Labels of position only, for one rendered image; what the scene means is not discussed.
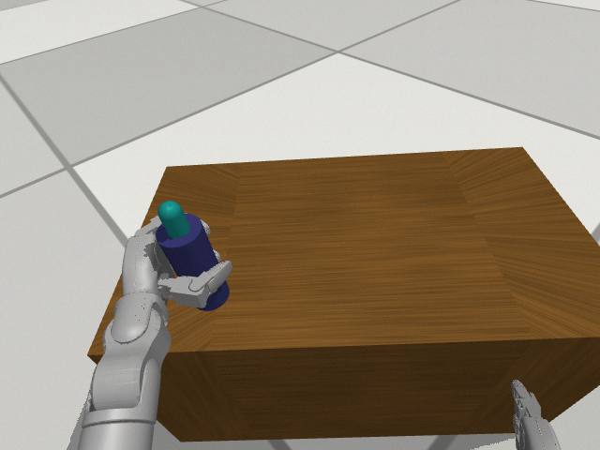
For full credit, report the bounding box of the left robot hand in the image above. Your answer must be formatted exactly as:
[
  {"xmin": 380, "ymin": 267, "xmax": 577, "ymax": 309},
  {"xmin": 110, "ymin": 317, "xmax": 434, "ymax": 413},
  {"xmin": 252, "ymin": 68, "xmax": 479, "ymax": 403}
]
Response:
[{"xmin": 122, "ymin": 213, "xmax": 233, "ymax": 308}]

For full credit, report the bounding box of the bottle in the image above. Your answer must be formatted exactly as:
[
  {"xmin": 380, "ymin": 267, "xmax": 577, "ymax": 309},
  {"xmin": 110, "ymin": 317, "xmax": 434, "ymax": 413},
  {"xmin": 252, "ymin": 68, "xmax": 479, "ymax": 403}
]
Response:
[{"xmin": 156, "ymin": 201, "xmax": 230, "ymax": 311}]

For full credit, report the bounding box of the right robot hand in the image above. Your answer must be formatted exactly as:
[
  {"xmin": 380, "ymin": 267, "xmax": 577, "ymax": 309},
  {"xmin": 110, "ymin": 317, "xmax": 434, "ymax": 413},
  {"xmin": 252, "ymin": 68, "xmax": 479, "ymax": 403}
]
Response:
[{"xmin": 511, "ymin": 380, "xmax": 562, "ymax": 450}]

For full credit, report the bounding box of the left robot arm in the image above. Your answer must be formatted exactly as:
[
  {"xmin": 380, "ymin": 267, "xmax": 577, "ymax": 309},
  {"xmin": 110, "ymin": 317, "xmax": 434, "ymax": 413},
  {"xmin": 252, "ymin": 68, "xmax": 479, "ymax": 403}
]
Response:
[{"xmin": 78, "ymin": 292, "xmax": 172, "ymax": 450}]

